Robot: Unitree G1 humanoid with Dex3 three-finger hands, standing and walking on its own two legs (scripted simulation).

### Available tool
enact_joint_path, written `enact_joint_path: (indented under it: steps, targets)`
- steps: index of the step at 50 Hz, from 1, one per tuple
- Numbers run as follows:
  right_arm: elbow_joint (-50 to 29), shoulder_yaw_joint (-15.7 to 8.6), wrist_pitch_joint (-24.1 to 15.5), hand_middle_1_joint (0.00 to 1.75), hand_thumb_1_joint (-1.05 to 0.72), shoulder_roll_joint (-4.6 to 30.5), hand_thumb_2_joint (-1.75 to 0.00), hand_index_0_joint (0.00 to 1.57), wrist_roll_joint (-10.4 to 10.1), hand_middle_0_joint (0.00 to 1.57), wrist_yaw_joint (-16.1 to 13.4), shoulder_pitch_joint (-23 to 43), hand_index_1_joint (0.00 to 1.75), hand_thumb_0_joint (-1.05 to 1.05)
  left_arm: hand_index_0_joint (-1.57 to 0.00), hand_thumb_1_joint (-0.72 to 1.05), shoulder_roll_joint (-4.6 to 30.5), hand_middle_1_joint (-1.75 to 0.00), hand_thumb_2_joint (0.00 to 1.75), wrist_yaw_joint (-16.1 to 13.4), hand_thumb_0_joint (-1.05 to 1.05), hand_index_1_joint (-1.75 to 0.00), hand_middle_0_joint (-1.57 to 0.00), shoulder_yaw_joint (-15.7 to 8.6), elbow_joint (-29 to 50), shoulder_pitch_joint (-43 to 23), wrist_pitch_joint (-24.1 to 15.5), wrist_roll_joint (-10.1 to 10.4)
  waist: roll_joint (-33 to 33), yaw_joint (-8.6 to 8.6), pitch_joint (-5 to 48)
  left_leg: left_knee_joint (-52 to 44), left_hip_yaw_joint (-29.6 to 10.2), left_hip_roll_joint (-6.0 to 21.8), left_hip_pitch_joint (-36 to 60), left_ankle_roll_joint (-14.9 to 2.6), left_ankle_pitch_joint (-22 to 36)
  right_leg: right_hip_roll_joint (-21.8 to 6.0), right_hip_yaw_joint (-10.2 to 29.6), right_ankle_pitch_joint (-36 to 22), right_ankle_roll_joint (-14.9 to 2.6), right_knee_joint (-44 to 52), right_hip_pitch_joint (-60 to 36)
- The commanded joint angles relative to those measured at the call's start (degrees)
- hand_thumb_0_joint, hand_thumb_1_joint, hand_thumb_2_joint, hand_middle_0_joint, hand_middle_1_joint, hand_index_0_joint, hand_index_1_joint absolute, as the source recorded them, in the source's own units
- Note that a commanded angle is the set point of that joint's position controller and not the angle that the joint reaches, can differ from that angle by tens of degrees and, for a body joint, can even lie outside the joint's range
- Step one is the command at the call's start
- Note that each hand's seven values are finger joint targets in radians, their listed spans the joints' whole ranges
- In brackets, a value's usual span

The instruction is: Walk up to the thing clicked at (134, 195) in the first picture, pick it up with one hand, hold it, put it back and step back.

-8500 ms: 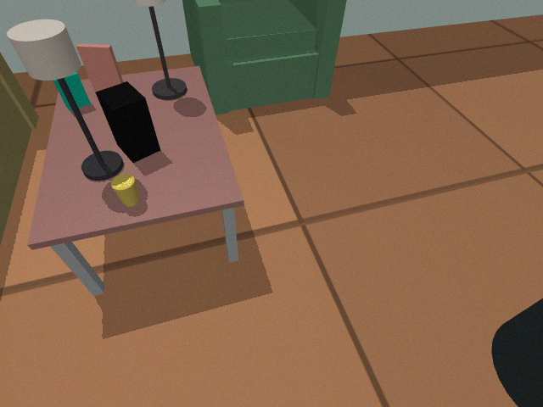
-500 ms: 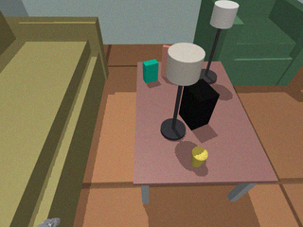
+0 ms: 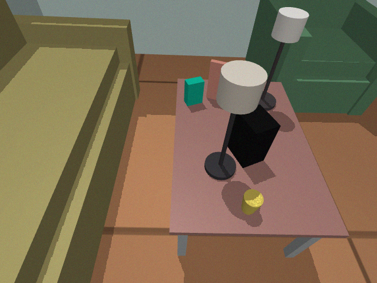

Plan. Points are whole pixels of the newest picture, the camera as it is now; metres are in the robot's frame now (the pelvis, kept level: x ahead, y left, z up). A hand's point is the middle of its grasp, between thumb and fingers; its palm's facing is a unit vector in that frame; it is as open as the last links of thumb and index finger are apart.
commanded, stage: walk up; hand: right
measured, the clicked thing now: (250, 203) +0.44 -0.23 -0.31
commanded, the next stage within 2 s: stand in 0.30 s
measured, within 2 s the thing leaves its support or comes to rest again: neither
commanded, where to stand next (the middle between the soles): +0.04 -0.02 m, yaw -1 degrees
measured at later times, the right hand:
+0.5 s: hand out of the picture +0.11 -0.24 -0.15, palm faces -0.03 +0.94 -0.34, open 7.4 cm
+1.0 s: hand out of the picture +0.08 -0.25 -0.15, palm faces -0.03 +0.94 -0.34, open 7.4 cm
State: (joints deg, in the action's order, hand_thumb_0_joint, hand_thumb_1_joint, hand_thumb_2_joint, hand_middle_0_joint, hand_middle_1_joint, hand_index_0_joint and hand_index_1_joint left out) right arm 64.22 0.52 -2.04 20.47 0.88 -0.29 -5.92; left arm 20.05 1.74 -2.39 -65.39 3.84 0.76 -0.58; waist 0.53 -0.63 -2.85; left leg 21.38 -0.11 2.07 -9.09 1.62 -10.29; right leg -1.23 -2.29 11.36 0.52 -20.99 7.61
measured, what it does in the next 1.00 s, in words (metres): stands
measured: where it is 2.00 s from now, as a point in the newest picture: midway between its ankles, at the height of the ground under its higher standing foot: outside the picture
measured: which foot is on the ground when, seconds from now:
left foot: down 0.00-1.00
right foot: down 0.00-1.00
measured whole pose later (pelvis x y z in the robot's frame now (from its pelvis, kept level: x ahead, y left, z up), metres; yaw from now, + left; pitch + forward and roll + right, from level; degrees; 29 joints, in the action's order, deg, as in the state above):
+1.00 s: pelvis +0.00 +0.01 +0.00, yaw +0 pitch -2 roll +0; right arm 66.0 0.1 -0.4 20.3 0.7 0.5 -5.7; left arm 20.3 0.7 -0.3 -65.4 6.1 -0.8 -0.8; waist 0.0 0.1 -3.0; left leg 17.6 0.1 1.1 -6.5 1.0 -8.7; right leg -2.2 -2.2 10.1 1.4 -17.7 5.2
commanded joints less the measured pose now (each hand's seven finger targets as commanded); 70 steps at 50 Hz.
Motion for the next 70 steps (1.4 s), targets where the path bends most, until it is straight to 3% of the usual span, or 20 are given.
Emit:
enact_joint_path:
  steps: [1,14,16,22,38,47,56,70]
  targets:
    - [-3.4,-2.83,-1.14,0.3,-0.9,12.7,-0.9,0.2,-0.18,0.2,-0.74,3.04,0.3,0.0,-0.2,0.9,11.56,-0.3,0.9,-0.96,0.0,-0.3,-0.2,-1.88,3.28,-3.32,-1.31,0.24,-1.56,0.15,5.71,-3.9,-4.59,5.86,0.48,-2.71,7.65,-5.96,5.26,-4.89,-1.85,3.82,-2.59]
    - [-3.36,-3.21,-0.57,0.3,-0.9,11.9,-0.9,0.2,-0.21,0.2,-0.65,4.12,0.3,0.0,-0.2,0.9,11.5,-0.3,0.9,-1.42,0.0,-0.3,-0.2,-1.67,2.88,-2.46,-1.41,0.02,-0.53,0.52,6.06,-3.52,-4.17,5.62,2.46,-2.76,10.75,-6.23,4.65,-7.85,-1.33,4.52,-3.14]
    - [-3.14,-2.99,-0.11,0.3,-0.9,11.57,-0.9,0.2,-0.19,0.2,-0.41,5.0,0.3,0.0,-0.2,0.9,11.53,-0.3,0.9,-1.73,0.0,-0.3,-0.2,-0.93,2.81,-2.25,-2.46,0.0,-1.65,0.5,6.03,-3.69,-4.65,5.93,3.99,-2.4,13.26,-6.9,5.39,-11.36,-0.97,4.95,-3.09]
    - [-2.62,-3.02,0.2,0.3,-0.9,11.77,-0.9,0.2,-0.3,0.2,-0.1,4.86,0.3,0.0,-0.2,0.9,12.09,-0.3,0.9,-2.04,0.0,-0.3,-0.2,-0.56,2.76,-2.11,-2.91,0.18,-0.55,0.71,7.21,-4.29,-4.41,6.02,5.48,-2.31,14.32,-7.15,5.22,-13.38,-0.87,5.01,-4.2]
    - [-2.18,-2.77,0.37,0.3,-0.9,11.89,-0.9,0.2,-0.36,0.2,0.23,4.61,0.3,0.0,-0.2,0.9,12.12,-0.3,0.9,-2.07,0.0,-0.3,-0.2,-0.03,3.0,-1.21,-2.72,0.1,-0.17,0.41,3.9,-6.71,-4.76,5.43,2.98,-2.19,6.86,-6.86,5.1,-5.05,-0.78,6.94,-2.3]
    - [-1.97,-2.58,0.37,0.3,-0.9,11.85,-0.9,0.2,-0.33,0.2,0.26,3.55,0.3,0.0,-0.2,0.9,12.37,-0.3,0.9,-2.04,0.0,-0.3,-0.2,0.17,3.36,-0.47,-2.9,0.12,-0.52,0.64,4.91,-5.96,-4.84,5.57,3.64,-2.4,8.43,-7.11,5.24,-7.32,-0.85,6.48,-2.8]
    - [-1.86,-2.5,0.47,0.3,-0.9,11.83,-0.9,0.2,-0.31,0.2,0.21,2.8,0.3,0.0,-0.2,0.9,12.72,-0.3,0.9,-2.02,0.0,-0.3,-0.2,0.1,3.34,-0.19,-2.56,0.16,-0.7,0.78,3.33,-6.66,-4.96,5.4,2.45,-2.21,4.69,-6.88,5.57,-3.14,-1.25,6.56,-1.89]
    - [-2.2,-2.58,0.47,0.3,-0.9,12.07,-0.9,0.2,-0.24,0.2,0.18,2.69,0.3,0.0,-0.2,0.9,12.8,-0.3,0.9,-2.03,0.0,-0.3,-0.2,0.07,3.75,0.63,-2.63,0.1,-0.8,0.6,4.01,-6.01,-4.79,5.35,2.88,-2.29,6.07,-6.99,5.67,-5.13,-1.24,6.32,-2.06]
